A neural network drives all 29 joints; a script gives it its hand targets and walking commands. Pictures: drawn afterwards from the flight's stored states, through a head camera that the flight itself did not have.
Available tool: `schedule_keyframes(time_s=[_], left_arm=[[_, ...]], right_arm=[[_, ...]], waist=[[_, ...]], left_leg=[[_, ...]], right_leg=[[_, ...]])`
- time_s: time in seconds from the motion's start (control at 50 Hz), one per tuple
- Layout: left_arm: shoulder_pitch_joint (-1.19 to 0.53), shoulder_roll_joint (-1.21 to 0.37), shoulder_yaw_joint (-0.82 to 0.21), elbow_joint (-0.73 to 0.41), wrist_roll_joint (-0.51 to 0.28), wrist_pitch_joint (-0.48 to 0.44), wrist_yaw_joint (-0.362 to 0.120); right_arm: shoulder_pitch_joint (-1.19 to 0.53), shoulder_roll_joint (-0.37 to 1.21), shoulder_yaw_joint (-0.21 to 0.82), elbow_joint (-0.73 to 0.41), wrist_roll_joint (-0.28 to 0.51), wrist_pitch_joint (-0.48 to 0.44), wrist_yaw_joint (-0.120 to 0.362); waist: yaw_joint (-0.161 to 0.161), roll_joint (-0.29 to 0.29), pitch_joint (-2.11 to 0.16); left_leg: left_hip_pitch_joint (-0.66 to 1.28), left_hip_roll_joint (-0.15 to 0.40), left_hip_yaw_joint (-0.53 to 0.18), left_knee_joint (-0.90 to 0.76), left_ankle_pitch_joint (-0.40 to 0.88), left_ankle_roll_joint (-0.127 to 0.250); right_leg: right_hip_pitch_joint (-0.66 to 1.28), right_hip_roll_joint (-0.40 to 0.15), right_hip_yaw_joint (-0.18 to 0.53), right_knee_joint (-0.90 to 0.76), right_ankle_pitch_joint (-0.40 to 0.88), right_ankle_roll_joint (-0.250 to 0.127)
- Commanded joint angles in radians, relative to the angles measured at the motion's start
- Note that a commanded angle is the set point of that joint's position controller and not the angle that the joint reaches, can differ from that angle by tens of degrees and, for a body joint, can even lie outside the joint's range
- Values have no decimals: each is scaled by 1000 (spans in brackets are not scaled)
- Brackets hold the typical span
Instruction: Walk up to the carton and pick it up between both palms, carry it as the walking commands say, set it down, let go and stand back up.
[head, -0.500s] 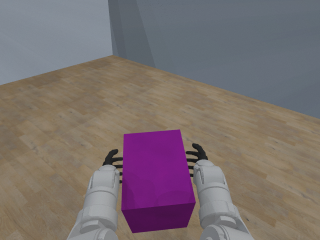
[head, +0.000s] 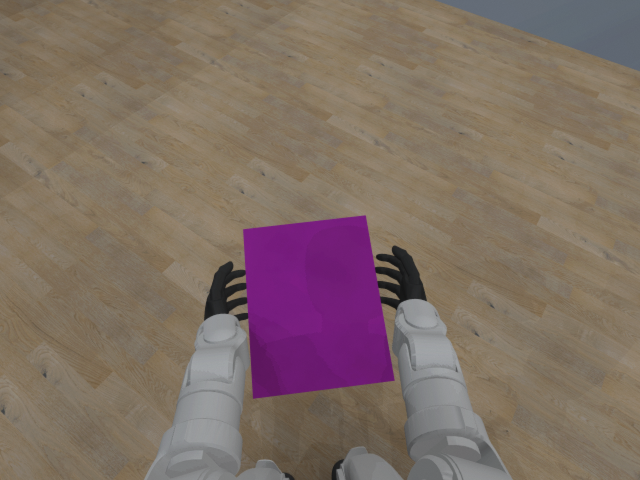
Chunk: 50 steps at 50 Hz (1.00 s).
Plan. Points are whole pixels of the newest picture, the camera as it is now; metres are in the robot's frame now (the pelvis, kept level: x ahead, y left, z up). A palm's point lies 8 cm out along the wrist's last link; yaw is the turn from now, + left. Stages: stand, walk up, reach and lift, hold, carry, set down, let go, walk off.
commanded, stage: set down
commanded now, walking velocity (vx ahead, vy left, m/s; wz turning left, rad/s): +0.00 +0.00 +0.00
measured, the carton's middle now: (315, 313) +0.38 -0.03 -0.11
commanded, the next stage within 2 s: none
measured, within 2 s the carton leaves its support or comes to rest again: neither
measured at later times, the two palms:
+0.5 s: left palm (236, 325) +0.38 +0.10 -0.14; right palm (391, 312) +0.37 -0.15 -0.12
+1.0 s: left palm (239, 324) +0.41 +0.10 -0.22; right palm (378, 317) +0.40 -0.15 -0.20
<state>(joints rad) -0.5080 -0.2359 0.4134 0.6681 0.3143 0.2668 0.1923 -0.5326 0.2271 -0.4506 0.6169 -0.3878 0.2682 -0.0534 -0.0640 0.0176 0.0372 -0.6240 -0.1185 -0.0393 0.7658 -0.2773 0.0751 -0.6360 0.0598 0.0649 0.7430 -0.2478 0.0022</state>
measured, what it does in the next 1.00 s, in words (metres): lowers itself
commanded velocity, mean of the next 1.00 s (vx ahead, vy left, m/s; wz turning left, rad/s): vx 0.00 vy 0.00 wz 0.00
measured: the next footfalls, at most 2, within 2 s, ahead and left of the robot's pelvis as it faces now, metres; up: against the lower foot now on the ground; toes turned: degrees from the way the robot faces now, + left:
none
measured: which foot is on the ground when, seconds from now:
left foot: down 0.00-1.00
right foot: down 0.00-1.00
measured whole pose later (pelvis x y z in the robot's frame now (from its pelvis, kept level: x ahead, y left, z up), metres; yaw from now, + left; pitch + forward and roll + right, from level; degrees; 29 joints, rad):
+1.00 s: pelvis -0.01 -0.01 -0.13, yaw -1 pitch +32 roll -1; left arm -0.81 -0.05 0.31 0.86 0.17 0.15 0.22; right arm -0.76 0.17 -0.41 0.72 -0.20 0.11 -0.23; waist -0.03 0.00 -0.10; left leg -1.49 -0.15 -0.05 1.42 -0.48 0.04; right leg -1.50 0.13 0.05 1.38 -0.44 0.00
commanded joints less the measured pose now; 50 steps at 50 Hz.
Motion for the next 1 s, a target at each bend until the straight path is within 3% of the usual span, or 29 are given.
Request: schedule_keyframes(time_s=[0.0, 0.04, 0.06, 0.08, 0.1, 0.14, 0.16, 0.18, 0.22, 0.24, 0.28, 0.32, 0.38, 0.4, 0.46, 0.56, 0.64, 0.7, 0.76, 0.78, 0.8, 0.82, 0.84, 0.86, 0.9, 0.92, 0.94, 0.96, 0.98], left_arm=[[-630, -932, -531, -10, -114, -88, -265], [-620, -892, -517, 16, -93, -105, -272], [-592, -894, -518, 33, -94, -112, -273], [-603, -874, -520, 26, -98, -125, -276], [-587, -854, -509, 41, -82, -133, -280], [-617, -823, -528, 30, -87, -154, -287], [-598, -821, -518, 35, -81, -167, -287], [-623, -809, -544, 23, -97, -185, -289], [-614, -773, -539, 15, -100, -210, -287], [-668, -753, -554, 15, -111, -222, -288], [-595, -743, -556, 32, -108, -228, -288], [-589, -744, -590, 16, -130, -236, -292], [-584, -705, -614, 5, -159, -254, -298], [-586, -689, -601, 11, -155, -251, -300], [-575, -691, -624, 20, -171, -247, -302], [-658, -690, -618, 26, -196, -235, -291], [-709, -709, -626, 22, -205, -232, -272], [-720, -707, -604, 59, -193, -220, -267], [-792, -712, -583, 45, -190, -214, -252], [-788, -697, -568, 55, -183, -214, -246], [-839, -686, -560, 63, -181, -205, -244], [-811, -722, -572, 57, -190, -206, -241], [-849, -716, -567, 71, -187, -199, -240], [-845, -732, -563, 91, -183, -191, -239], [-896, -741, -580, 82, -205, -193, -235], [-898, -720, -556, 91, -191, -188, -230], [-911, -763, -576, 84, -210, -184, -230], [-936, -744, -572, 88, -207, -186, -226], [-962, -730, -552, 107, -202, -183, -224]], right_arm=[[-482, 838, 465, 78, 103, -63, 232], [-482, 869, 471, 101, 100, -75, 218], [-467, 856, 466, 97, 92, -81, 209], [-453, 883, 484, 102, 105, -90, 200], [-447, 872, 483, 119, 96, -94, 193], [-427, 883, 489, 122, 101, -111, 173], [-433, 892, 508, 127, 109, -122, 162], [-423, 882, 516, 111, 106, -138, 149], [-440, 901, 554, 122, 137, -159, 130], [-444, 888, 549, 128, 139, -168, 115], [-448, 890, 598, 89, 156, -188, 96], [-440, 881, 629, 74, 173, -201, 81], [-414, 873, 673, 67, 198, -209, 56], [-414, 884, 688, 67, 203, -208, 50], [-427, 846, 698, 44, 218, -215, 36], [-510, 812, 677, 42, 225, -206, 31], [-530, 808, 662, 64, 234, -196, 41], [-580, 808, 645, 61, 240, -188, 43], [-605, 795, 595, 107, 227, -177, 48], [-604, 815, 597, 135, 234, -169, 53], [-627, 790, 565, 139, 225, -168, 57], [-655, 807, 583, 124, 237, -165, 61], [-669, 784, 554, 142, 223, -165, 62], [-695, 796, 555, 132, 223, -165, 65], [-716, 781, 536, 144, 233, -165, 70], [-729, 768, 522, 160, 228, -159, 77], [-751, 759, 517, 119, 233, -163, 79], [-783, 758, 519, 138, 239, -160, 78], [-790, 739, 484, 159, 219, -153, 79]], waist=[[-30, 14, -599], [0, 18, -606], [-14, -22, -618], [-4, -31, -627], [19, -9, -632], [2, -4, -666], [42, 1, -682], [0, 1, -717], [44, -15, -741], [17, -25, -762], [61, -6, -831], [58, 6, -907], [44, -41, -935], [67, -44, -930], [56, -22, -945], [56, -6, -919], [27, 9, -937], [54, 11, -921], [39, 26, -949], [66, 23, -919], [38, 29, -907], [53, 4, -965], [32, 19, -943], [43, 28, -967], [7, 33, -960], [43, 44, -957], [3, 46, -1006], [28, 51, -1001], [4, 43, -964]], left_leg=[[209, 65, -180, -103, 89, -86], [114, 37, -143, -74, 81, -82], [121, 40, -153, -66, 119, -73], [85, 29, -139, -41, 126, -69], [32, 13, -121, -29, 122, -64], [1, 8, -116, -6, 115, -57], [-50, -5, -103, 13, 125, -59], [-59, -5, -106, 27, 141, -60], [-112, -12, -93, 68, 147, -60], [-137, -9, -99, 80, 126, -55], [-193, -30, -81, 120, 157, -56], [-226, -35, -86, 156, 203, -59], [-313, -37, -72, 209, 202, -55], [-352, -44, -67, 223, 174, -53], [-387, -51, -68, 263, 186, -49], [-428, -48, -63, 323, 103, -54], [-403, -43, -60, 367, 110, -72], [-449, -51, -61, 387, 82, -69], [-443, -48, -59, 422, 56, -77], [-435, -45, -56, 423, 50, -81], [-442, -41, -58, 433, 35, -78], [-401, -45, -64, 435, 59, -81], [-421, -41, -69, 445, 39, -85], [-404, -46, -71, 450, 48, -86], [-424, -37, -76, 476, 42, -92], [-414, -39, -70, 485, 43, -98], [-399, -44, -67, 501, 66, -100], [-415, -39, -73, 508, 56, -103], [-435, -37, -76, 510, 20, -102]], right_leg=[[110, 33, 61, -11, 101, -56], [101, 36, 61, 4, 102, -49], [99, 42, 63, 7, 121, -44], [109, 44, 68, 12, 135, -39], [122, 40, 73, 16, 145, -35], [103, 44, 76, 46, 163, -22], [114, 39, 81, 51, 168, -16], [109, 41, 82, 67, 211, -8], [101, 45, 89, 92, 225, 1], [78, 46, 89, 108, 215, 5], [119, 42, 109, 137, 260, 11], [139, 43, 110, 181, 340, 15], [154, 40, 128, 213, 394, 29], [155, 31, 142, 218, 386, 34], [107, 41, 133, 261, 374, 30], [-21, 63, 99, 322, 204, 19], [-117, 81, 64, 380, 182, 12], [-147, 86, 56, 415, 158, 13], [-225, 89, 40, 456, 108, 5], [-248, 90, 39, 457, 97, 4], [-302, 93, 35, 470, 76, 4], [-288, 98, 23, 479, 85, 6], [-328, 97, 18, 497, 70, 5], [-339, 100, 10, 511, 72, 4], [-376, 100, 6, 530, 68, -3], [-424, 99, 4, 545, 52, -5], [-395, 104, 7, 540, 72, -8], [-444, 104, -8, 577, 61, -6], [-488, 105, -11, 576, 29, -5]])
